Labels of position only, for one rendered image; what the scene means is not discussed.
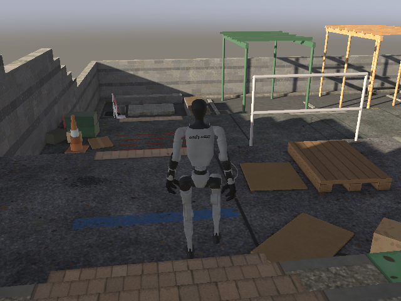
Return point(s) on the left robot upper arm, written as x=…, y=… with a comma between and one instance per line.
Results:
x=179, y=133

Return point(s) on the right robot upper arm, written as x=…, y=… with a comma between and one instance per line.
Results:
x=221, y=141

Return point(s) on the robot right forearm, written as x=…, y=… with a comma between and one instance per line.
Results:
x=228, y=170

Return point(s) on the left robot shin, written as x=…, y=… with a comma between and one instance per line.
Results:
x=188, y=229

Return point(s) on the robot left forearm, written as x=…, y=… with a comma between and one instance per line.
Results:
x=172, y=169

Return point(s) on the left robot foot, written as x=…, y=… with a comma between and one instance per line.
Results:
x=190, y=254

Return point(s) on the left robot hand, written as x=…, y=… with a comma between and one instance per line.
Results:
x=170, y=184

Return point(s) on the right robot hand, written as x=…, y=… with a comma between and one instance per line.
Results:
x=231, y=193

